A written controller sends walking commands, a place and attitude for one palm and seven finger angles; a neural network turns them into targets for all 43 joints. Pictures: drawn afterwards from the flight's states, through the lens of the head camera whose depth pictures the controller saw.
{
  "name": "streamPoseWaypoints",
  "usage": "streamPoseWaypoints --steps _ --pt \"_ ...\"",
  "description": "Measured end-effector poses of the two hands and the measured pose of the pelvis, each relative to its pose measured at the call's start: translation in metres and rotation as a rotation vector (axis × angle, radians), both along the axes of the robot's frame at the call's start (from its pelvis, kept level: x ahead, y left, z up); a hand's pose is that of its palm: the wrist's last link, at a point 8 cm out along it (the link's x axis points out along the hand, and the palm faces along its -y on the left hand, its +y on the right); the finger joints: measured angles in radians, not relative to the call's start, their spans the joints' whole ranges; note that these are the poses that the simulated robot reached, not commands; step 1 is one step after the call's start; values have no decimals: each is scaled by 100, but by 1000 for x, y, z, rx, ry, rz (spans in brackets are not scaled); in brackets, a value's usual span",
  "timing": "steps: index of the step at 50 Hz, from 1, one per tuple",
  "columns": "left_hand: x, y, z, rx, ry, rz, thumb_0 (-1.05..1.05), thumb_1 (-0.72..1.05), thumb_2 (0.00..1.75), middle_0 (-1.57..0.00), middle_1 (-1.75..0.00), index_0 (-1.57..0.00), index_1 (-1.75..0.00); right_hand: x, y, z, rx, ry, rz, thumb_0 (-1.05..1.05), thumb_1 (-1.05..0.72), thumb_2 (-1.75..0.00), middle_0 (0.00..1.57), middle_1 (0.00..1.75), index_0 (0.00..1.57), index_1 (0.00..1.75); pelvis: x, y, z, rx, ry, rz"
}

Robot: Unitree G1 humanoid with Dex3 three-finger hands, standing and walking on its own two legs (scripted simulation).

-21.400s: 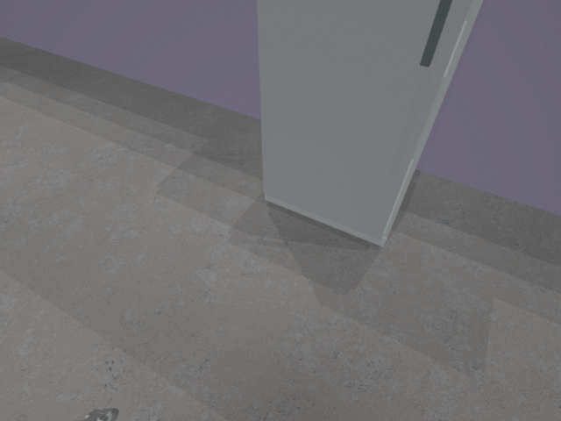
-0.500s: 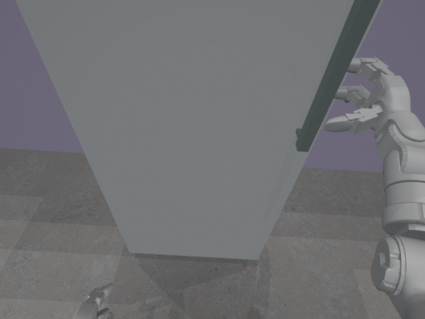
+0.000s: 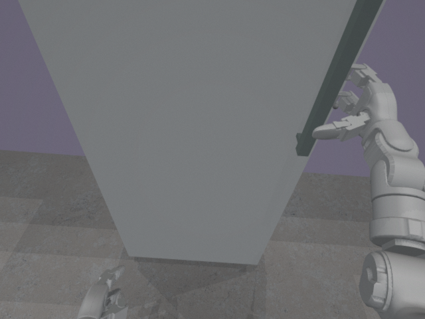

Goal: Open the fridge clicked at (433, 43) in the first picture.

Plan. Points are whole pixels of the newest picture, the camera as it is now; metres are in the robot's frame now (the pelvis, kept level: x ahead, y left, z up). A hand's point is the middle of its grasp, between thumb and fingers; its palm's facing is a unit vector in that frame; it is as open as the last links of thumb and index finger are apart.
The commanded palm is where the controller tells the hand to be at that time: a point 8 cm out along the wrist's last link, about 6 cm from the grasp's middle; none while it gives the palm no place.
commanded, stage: slide the fingers in behind the handle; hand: right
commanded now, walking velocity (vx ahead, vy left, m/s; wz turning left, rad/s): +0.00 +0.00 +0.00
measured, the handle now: (326, 83) +0.47 -0.16 +0.25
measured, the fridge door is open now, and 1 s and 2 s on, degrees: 0 0 0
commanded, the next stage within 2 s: grip the handle and tug to test in 1.22 s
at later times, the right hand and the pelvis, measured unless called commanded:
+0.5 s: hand (326, 105) +0.42 -0.15 +0.24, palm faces +0.00 +1.00 -0.03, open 14.0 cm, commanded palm +0.39 -0.20 +0.23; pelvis +0.00 +0.00 +0.00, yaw +0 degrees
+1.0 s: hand (317, 104) +0.42 -0.14 +0.23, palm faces +0.01 +1.00 -0.04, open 14.1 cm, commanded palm +0.39 -0.18 +0.23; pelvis +0.00 +0.00 +0.00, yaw +0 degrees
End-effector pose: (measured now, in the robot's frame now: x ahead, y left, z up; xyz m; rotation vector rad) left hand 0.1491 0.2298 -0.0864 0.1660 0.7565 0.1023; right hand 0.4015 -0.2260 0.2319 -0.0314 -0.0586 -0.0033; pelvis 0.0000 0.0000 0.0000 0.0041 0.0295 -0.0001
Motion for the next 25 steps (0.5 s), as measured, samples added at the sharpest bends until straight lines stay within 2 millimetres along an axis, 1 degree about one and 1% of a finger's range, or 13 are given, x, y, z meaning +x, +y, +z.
streamPoseWaypoints --steps 6,13,19,25 --pt "8 -1 2 4 -1 -8 1 90 89 -20 -29 -20 -30 -4 -2 2 -10 -1 -7 -1 50 -30 30 120 30 120 2 0 0 3 -4 -4" --pt "13 -4 0 2 8 -22 1 91 89 -20 -29 -20 -30 -8 4 4 -1 -2 7 -1 50 -30 30 120 30 120 4 -1 0 4 -10 -12" --pt "14 -8 -1 -4 7 -25 1 91 89 -20 -29 -20 -30 -7 12 2 -3 12 5 -1 50 -30 30 120 30 120 3 -1 0 3 -12 -12" --pt "10 -10 -2 -9 12 -19 1 90 89 -20 -29 -20 -30 -5 19 4 2 4 7 -1 50 -30 30 120 30 120 3 -2 0 3 -14 -7"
